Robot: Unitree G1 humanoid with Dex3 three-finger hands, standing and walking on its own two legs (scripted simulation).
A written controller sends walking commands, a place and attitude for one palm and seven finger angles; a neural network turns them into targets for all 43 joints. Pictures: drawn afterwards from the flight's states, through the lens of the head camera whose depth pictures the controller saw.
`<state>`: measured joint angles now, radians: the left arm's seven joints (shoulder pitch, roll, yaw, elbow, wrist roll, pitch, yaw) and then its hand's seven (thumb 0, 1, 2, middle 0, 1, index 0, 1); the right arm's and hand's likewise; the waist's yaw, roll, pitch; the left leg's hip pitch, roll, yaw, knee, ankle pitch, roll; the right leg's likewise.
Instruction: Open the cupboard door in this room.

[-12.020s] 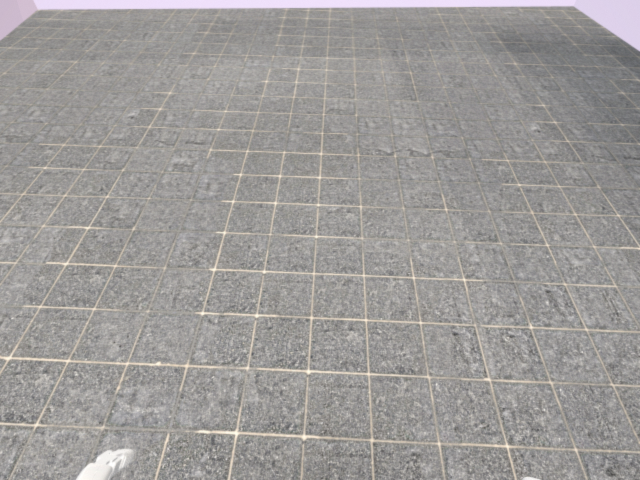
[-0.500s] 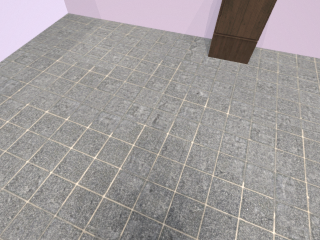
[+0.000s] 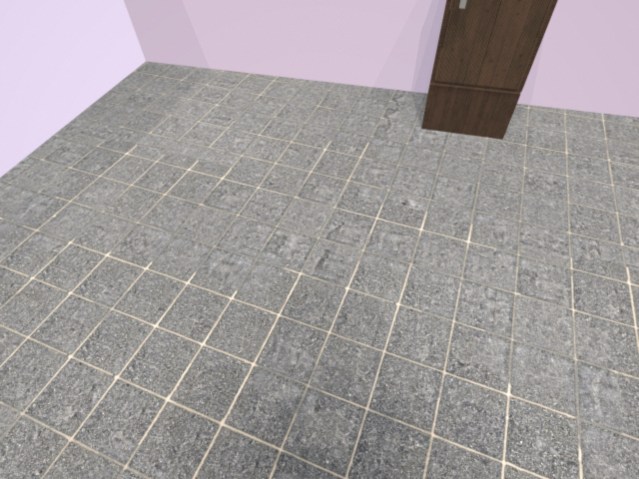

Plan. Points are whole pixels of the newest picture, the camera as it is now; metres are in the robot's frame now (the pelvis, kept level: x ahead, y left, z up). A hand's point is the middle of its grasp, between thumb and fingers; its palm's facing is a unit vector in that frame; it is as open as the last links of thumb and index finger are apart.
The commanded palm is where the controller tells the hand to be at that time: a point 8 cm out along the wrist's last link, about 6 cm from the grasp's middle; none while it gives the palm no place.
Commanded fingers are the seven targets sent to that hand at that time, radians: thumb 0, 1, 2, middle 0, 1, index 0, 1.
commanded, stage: stand and wait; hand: left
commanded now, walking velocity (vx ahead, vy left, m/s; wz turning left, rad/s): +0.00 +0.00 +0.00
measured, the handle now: out of the picture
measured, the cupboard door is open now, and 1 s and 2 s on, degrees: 0 0 0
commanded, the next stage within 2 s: turn or walk to find it in 0.20 s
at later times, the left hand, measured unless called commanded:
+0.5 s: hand out of the picture -0.03 +0.14 -0.18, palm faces +0.06 -0.98 -0.17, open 7.4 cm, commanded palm none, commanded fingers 0.00 0.90 0.90 -0.20 -0.30 -0.20 -0.30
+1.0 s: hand out of the picture +0.05 +0.15 -0.17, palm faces -0.09 -0.98 -0.19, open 7.4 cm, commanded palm none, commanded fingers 0.00 0.90 0.90 -0.20 -0.30 -0.20 -0.30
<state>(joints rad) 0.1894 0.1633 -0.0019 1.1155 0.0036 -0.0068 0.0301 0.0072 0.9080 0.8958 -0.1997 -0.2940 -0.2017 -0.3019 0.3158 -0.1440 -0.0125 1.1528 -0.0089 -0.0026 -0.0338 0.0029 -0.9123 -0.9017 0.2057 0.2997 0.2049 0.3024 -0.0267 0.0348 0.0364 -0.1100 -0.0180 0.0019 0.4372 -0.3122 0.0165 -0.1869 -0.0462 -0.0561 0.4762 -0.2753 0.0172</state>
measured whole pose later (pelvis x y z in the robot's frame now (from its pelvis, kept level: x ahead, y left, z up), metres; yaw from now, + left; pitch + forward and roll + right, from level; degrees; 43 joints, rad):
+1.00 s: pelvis +0.01 -0.03 +0.00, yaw -6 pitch +1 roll +0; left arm 0.27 0.18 0.06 1.09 0.03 0.02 -0.03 0.01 0.91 0.90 -0.20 -0.29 -0.20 -0.30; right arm 0.44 -0.17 -0.04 1.14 -0.04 -0.04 -0.03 0.00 -0.91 -0.90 0.20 0.30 0.20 0.30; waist -0.04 0.03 0.02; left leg -0.07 0.07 0.08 0.37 -0.32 -0.03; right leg -0.44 -0.04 -0.07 0.88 -0.41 -0.01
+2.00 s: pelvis +0.29 -0.09 +0.00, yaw -5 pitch +0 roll +0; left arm 0.12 0.19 0.04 1.01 0.01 0.02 0.03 0.00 0.91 0.90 -0.20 -0.29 -0.20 -0.30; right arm 0.25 -0.18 -0.05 1.08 -0.03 0.01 -0.01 -0.01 -0.92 -0.90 0.20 0.30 0.20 0.30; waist -0.04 0.00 0.03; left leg -0.29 -0.02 0.07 0.44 -0.16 0.05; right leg -0.34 -0.05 -0.05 0.75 -0.41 0.05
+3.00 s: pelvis +0.51 -0.11 -0.01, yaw -15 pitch +1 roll +0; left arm 0.10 0.22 0.07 1.00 0.03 0.01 -0.03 0.01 0.91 0.90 -0.19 -0.29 -0.19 -0.30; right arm 0.48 -0.13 -0.03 1.15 -0.03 -0.06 -0.02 0.00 -0.93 -0.90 0.20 0.30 0.20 0.30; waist -0.04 -0.01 0.06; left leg 0.08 0.06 0.28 0.31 -0.39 -0.03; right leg -0.61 -0.11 -0.09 0.84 -0.17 0.00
